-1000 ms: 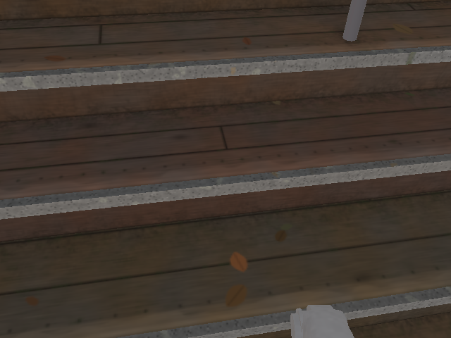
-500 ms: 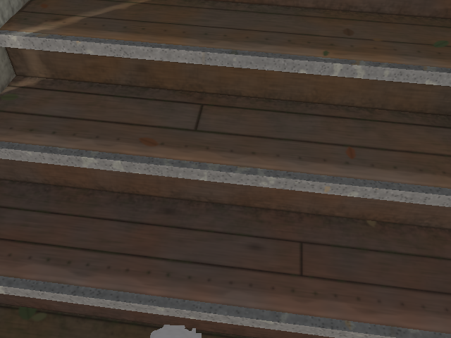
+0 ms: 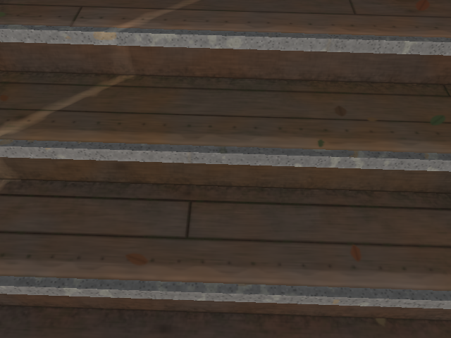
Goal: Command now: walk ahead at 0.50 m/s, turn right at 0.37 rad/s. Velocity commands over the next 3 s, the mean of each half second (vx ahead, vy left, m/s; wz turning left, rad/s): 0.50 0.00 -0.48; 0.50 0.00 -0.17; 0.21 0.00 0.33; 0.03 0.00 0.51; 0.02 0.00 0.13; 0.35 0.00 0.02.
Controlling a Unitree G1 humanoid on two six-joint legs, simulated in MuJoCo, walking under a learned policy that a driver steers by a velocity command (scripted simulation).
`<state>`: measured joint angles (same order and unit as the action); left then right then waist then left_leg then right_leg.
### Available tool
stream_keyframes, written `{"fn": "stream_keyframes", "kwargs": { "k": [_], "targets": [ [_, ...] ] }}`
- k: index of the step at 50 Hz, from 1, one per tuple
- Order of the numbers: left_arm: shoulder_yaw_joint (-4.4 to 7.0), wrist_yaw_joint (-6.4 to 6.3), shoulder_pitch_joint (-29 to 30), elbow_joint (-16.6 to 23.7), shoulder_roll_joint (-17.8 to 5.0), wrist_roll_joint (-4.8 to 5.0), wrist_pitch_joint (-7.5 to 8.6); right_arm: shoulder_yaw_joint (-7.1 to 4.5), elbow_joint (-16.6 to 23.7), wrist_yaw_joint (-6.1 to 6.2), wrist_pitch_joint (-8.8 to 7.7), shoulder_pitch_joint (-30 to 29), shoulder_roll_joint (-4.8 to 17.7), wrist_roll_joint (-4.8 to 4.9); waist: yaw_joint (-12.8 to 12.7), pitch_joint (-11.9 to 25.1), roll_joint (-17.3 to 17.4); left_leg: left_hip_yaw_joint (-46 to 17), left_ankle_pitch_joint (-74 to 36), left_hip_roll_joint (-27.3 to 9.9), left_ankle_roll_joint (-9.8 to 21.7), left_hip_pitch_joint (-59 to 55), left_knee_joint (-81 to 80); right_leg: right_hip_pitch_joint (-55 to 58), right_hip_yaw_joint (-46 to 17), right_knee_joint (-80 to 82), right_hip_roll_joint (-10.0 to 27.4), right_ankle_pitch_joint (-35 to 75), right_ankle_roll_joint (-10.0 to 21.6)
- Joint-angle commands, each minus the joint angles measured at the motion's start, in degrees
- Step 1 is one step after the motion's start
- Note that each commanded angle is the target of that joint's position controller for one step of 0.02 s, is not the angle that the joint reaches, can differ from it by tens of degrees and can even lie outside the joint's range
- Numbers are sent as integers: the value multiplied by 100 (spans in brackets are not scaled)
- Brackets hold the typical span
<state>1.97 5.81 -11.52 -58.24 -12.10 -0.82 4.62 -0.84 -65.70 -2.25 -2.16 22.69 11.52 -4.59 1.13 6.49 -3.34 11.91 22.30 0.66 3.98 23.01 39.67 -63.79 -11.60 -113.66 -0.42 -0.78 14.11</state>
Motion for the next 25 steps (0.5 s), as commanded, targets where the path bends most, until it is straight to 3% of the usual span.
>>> {"fn": "stream_keyframes", "kwargs": {
  "k": [1, 2, 3, 4, 5, 6, 7, 8, 9, 10, 11, 12, 13, 14, 15, 16, 17, 18, 19, 20, 21, 22, 23, 24, 25],
  "targets": [
    [-221, 151, -69, 104, 414, -59, -64, 206, 432, 55, -284, -667, -519, -195, -383, -389, 539, -1009, -1290, -1313, 842, -217, -2221, -1084, 323, -1505, 157, -265, 179],
    [-243, 131, 201, 208, 364, -44, -81, 243, 310, 40, -298, -271, -462, -248, -256, -477, 488, -895, -1377, -1350, 821, -516, -2317, -1430, 285, -1466, 172, -209, 239],
    [-354, 43, 906, 645, 400, 19, -106, 295, 63, 16, -247, 229, -440, -348, -115, -533, 597, -1007, -1675, -1572, 857, -1046, -2537, -2009, 426, -1771, 177, -739, 419],
    [-423, -56, 1281, 866, 418, 92, -128, 324, -75, 5, -226, 446, -432, -416, -35, -599, 443, -936, -1594, -1628, 811, -1629, -2572, -2556, 317, -1403, 204, -830, 543],
    [-470, -116, 1478, 1002, 418, 105, -145, 352, -136, 9, -244, 612, -403, -484, 14, -624, 422, -848, -1618, -1634, 779, -1912, -2647, -2740, 339, -1019, 293, -738, 565],
    [-477, -146, 1577, 1093, 359, 92, -170, 369, -141, 11, -284, 688, -364, -531, 24, -603, 436, -684, -1712, -1575, 762, -2036, -2752, -2706, 473, -617, 369, -559, 522],
    [-449, -187, 1931, 1303, 130, 58, -222, 399, -126, -45, -301, 822, -331, -571, 100, -485, 221, -517, -1537, -1567, 708, -2033, -2942, -2436, 698, 630, 511, -3, 366],
    [-442, -190, 2190, 1416, 129, 17, -307, 415, -159, -48, -319, 1148, -326, -567, 276, -488, 487, -421, -1672, -1541, 772, -2063, -3108, -2299, 997, 999, 558, 164, 253],
    [-456, -125, 2492, 1538, 226, -73, -431, 401, -32, -94, -328, 1095, -214, -442, 304, -526, 736, -123, -2036, -1573, 876, -1699, -3478, -1694, 1638, 1553, 683, -58, 157],
    [-505, -98, 3136, 1801, 377, -59, -586, 428, -112, -199, -317, 1145, -268, -318, 343, -744, 763, -133, -2296, -1821, 911, -1354, -3935, -1131, 1771, 2186, 803, -896, 37],
    [-502, -32, 3036, 1806, 455, -130, -680, 422, 22, -227, -349, 992, -172, -133, 225, -774, 739, 144, -3073, -1808, 905, -1087, -3945, -347, 2130, 2550, 663, -1251, -62],
    [-542, 59, 2734, 1820, 680, -114, -757, 378, 43, -261, -408, 887, 167, -50, -156, -636, 966, 357, -5540, -1897, 949, -892, -3613, 658, 2223, 2561, 430, -1278, -136],
    [-431, 95, 2666, 1903, 428, -22, -730, 297, 63, -278, -538, 894, 529, 6, -349, -488, 1017, 453, -7840, -1946, 938, -1194, -3247, 1137, 2406, 2929, 51, -1512, -155],
    [-389, 88, 2220, 1809, 352, 19, -670, 196, 145, -246, -598, 876, 912, 42, -506, -359, 1348, 501, -9300, -2031, 934, -1918, -2794, 1446, 2411, 3666, -242, -1685, -259],
    [-277, 47, 1609, 1704, 157, 51, -576, 122, 175, -255, -623, 747, 1033, 109, -763, -218, 1523, 521, -10025, -2015, 913, -2570, -2228, 1894, 2454, 4821, -558, -1817, -298],
    [-149, -69, 1019, 1491, -78, 21, -483, 94, 120, -279, -619, 821, 997, 11, -758, 204, 1594, 515, -10244, -1957, 787, -2277, -1520, 3085, 2247, 5022, -702, -1376, -165],
    [-91, -178, 106, 1149, -261, 117, -385, 114, 210, -279, -645, 1173, 554, -293, -712, 1075, 919, 150, -8896, -1616, 400, -545, -156, 5455, 924, 4789, -344, 136, 280],
    [38, -270, -1115, 769, -475, -38, -449, 59, 287, -388, -552, 867, 755, -262, -1225, 1392, 481, -138, -5924, -959, 288, 591, 1137, 6533, -549, 6560, -64, -1055, 424],
    [150, -269, -2059, 331, -969, -237, -426, -9, 569, -454, -434, 199, 411, 25, -1343, 1152, -297, -1064, -1963, -117, 4, 2084, 3481, 6866, -2734, 8377, 666, -1972, 619],
    [355, -388, -2098, 135, -1230, -278, -307, -9, 601, -516, -360, 92, 162, 198, -1243, 824, -221, -2297, -2423, -36, 157, 2724, 5349, 6312, -3343, 8879, 921, -2726, 253],
    [291, -428, -1854, -42, -857, -240, -170, -3, 701, -426, -409, -205, -49, 82, -1005, 187, -414, -2612, -2709, -2, 248, 3194, 6554, 5381, -3053, 8791, 841, -2908, 280],
    [173, -380, -1302, -138, -394, -174, -120, 34, 776, -344, -430, -439, -155, 91, -631, -76, 80, -2668, -2748, 116, 444, 3544, 7229, 4810, -2663, 8652, 753, -2679, 284],
    [42, -303, -944, -224, -42, -195, -119, 108, 1028, -293, -425, -754, -275, 162, -276, -112, 134, -2756, -2697, 210, 726, 3900, 7785, 4478, -2342, 8700, 773, -2134, 196],
    [-111, -217, -244, -195, 302, -199, -142, 148, 1104, -236, -387, -818, -329, 204, 140, -7, 515, -2660, -2639, 68, 934, 4098, 7971, 4026, -1743, 8723, 709, -1791, 54],
    [-224, -134, 28, -201, 494, -297, -110, 138, 1167, -162, -282, -726, -170, 215, 414, 2, 773, -2456, -2808, -71, 962, 4259, 7743, 3727, -1223, 8771, 655, -1173, -30]
  ]
}}
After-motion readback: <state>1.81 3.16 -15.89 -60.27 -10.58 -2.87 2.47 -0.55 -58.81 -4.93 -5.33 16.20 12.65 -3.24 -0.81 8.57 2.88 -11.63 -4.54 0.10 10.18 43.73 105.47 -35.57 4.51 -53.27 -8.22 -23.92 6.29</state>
